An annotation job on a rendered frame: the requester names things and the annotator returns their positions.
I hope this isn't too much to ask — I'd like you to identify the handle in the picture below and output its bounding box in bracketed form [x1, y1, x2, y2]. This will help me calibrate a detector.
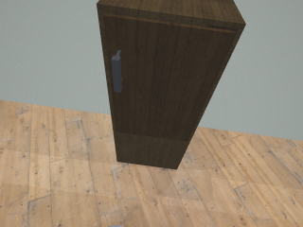
[111, 50, 123, 93]

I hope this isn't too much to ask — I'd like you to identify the cupboard door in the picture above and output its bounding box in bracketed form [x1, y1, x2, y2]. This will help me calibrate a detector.
[103, 13, 237, 142]

